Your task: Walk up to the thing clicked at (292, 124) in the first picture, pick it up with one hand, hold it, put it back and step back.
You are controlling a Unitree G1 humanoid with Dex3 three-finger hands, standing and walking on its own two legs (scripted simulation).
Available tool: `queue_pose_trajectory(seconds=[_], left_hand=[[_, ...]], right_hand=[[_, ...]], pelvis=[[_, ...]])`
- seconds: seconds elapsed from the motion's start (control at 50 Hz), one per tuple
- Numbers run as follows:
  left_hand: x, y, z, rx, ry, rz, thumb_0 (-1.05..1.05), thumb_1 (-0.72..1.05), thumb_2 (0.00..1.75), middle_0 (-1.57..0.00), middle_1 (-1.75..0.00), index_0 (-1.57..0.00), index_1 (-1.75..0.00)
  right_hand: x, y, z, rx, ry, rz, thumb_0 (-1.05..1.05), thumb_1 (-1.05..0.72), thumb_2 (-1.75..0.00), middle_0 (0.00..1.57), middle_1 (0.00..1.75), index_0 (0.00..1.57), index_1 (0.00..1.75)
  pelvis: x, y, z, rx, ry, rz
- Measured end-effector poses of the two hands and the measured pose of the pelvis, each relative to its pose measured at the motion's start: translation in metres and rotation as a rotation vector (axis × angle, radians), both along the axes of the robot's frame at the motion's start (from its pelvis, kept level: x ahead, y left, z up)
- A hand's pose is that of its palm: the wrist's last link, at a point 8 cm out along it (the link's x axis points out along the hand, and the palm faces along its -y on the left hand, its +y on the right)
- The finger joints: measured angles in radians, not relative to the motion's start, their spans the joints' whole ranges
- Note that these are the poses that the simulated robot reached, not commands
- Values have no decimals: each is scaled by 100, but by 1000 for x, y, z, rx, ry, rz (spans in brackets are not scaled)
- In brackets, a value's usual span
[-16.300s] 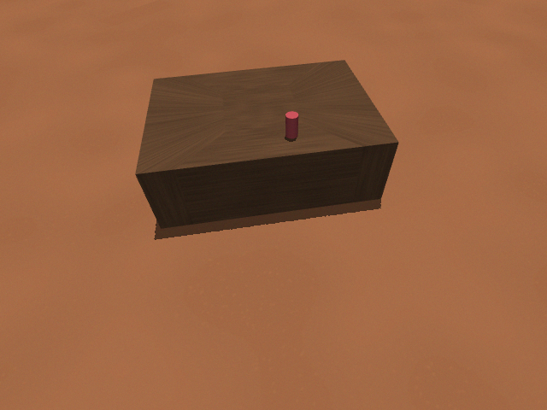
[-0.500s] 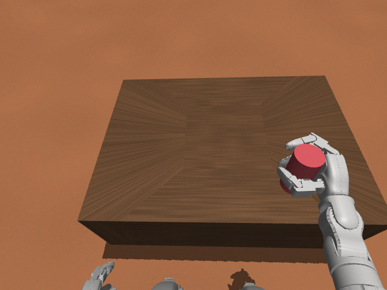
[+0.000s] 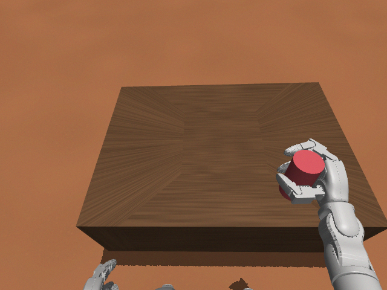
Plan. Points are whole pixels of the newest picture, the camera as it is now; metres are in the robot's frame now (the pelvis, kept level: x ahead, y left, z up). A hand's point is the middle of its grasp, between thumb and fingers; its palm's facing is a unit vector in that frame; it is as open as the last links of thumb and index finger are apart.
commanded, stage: hold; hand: right
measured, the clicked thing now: (299, 176) +0.33 -0.18 +0.05
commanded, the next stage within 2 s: none
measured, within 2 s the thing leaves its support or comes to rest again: neither
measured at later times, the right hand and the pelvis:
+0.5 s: hand (296, 174) +0.33 -0.17 +0.06, palm faces +0.07 +1.00 +0.01, open 7.8 cm; pelvis +0.00 +0.00 +0.00, yaw +0 degrees
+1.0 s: hand (294, 174) +0.33 -0.17 +0.06, palm faces +0.07 +1.00 +0.01, open 7.8 cm; pelvis +0.00 +0.00 +0.01, yaw +0 degrees
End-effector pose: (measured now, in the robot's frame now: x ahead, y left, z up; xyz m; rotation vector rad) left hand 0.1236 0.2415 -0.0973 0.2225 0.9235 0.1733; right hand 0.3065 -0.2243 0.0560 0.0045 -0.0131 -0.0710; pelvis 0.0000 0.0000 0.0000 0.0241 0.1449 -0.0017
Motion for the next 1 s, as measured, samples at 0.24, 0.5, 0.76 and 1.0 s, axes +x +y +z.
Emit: queue_pose_trajectory(seconds=[0.24,0.5,0.76,1.0], left_hand=[[2,-3,4,-5,-17,-9,1,92,88,-19,-30,-21,-30],[-1,-1,5,-7,-12,-7,1,92,88,-19,-30,-21,-29],[1,0,5,-8,-11,-6,1,92,88,-19,-29,-20,-29],[3,0,5,-6,-13,-8,1,92,88,-19,-29,-20,-29]], right_hand=[[-1,1,6,2,-1,3,4,11,-113,89,109,84,106],[-2,2,6,5,5,-3,4,11,-113,89,109,85,106],[-2,6,6,6,6,-1,4,11,-113,89,109,85,106],[-2,6,6,7,6,-1,4,12,-113,90,109,85,105]], pelvis=[[-2,0,3,-1,-15,-2],[-2,1,4,-3,-19,-1],[0,3,5,-4,-22,-1],[1,3,5,-4,-21,-2]])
